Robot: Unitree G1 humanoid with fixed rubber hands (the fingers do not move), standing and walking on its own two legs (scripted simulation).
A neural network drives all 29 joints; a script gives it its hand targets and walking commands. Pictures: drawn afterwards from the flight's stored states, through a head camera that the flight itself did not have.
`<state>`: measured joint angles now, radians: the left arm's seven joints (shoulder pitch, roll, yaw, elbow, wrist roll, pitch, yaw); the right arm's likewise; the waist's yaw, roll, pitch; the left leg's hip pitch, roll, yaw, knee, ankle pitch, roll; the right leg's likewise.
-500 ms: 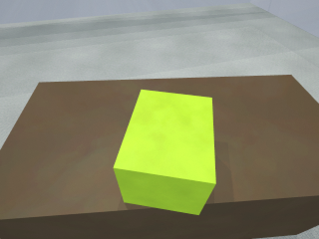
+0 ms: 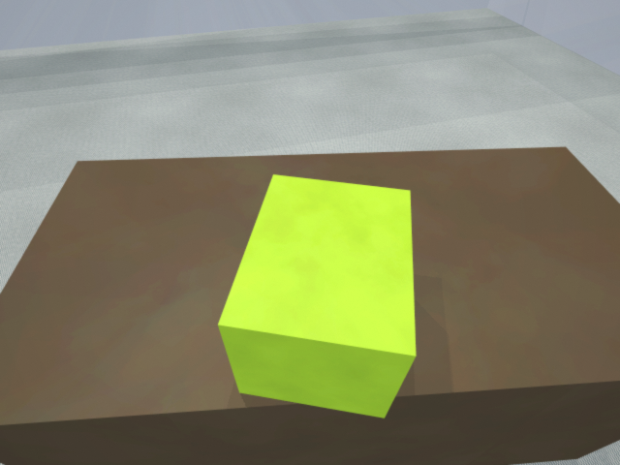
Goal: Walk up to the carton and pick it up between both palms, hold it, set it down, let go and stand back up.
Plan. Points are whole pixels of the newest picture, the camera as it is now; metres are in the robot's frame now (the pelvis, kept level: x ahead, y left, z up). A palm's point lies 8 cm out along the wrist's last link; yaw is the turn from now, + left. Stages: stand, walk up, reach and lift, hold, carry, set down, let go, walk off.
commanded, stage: stand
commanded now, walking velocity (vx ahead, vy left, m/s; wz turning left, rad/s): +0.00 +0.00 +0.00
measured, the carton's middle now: (326, 290) +0.39 -0.03 -0.03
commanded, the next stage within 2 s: none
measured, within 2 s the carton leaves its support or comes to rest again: neither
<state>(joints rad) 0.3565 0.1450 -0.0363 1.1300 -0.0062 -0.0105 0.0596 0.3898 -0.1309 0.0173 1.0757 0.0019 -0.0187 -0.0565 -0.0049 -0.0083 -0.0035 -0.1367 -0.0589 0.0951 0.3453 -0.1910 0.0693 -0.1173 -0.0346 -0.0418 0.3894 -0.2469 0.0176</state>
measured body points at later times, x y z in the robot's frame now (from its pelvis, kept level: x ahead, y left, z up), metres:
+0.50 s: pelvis +0.01 -0.02 +0.00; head +0.01 -0.02 +0.45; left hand -0.03 +0.20 -0.16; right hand -0.02 -0.23 -0.16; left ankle +0.00 +0.07 -0.74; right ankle -0.02 -0.13 -0.74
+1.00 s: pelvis +0.01 -0.03 +0.00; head +0.02 -0.04 +0.45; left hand -0.01 +0.19 -0.16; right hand +0.00 -0.24 -0.16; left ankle +0.00 +0.07 -0.74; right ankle -0.02 -0.13 -0.74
